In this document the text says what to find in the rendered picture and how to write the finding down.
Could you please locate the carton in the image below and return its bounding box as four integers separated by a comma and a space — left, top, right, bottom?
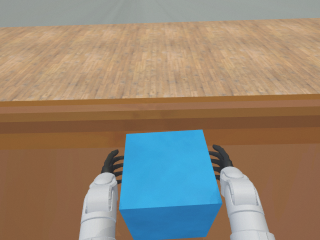
119, 129, 223, 240

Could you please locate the left robot hand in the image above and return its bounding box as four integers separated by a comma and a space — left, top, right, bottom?
100, 149, 124, 184

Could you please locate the right robot hand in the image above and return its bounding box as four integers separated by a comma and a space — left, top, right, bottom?
208, 144, 234, 181

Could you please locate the right robot forearm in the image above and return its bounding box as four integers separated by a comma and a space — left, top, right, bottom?
220, 166, 276, 240

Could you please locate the left robot forearm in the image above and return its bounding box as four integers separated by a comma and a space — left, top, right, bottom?
79, 172, 118, 240

